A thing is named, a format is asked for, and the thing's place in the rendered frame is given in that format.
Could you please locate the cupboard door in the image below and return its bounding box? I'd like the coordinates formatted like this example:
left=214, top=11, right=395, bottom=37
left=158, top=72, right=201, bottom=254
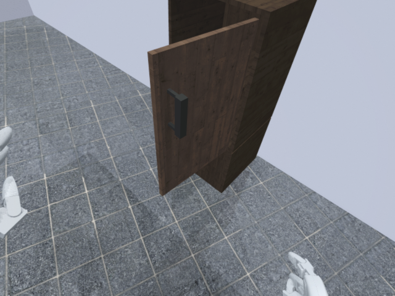
left=148, top=18, right=260, bottom=196

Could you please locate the robot right hand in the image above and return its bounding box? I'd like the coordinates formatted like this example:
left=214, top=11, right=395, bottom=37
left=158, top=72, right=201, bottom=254
left=283, top=252, right=328, bottom=296

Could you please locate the robot left hand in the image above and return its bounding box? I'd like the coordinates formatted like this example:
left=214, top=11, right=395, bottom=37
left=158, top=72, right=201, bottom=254
left=0, top=126, right=27, bottom=239

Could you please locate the handle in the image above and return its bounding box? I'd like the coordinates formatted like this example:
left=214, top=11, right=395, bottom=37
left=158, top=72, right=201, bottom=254
left=167, top=88, right=188, bottom=139

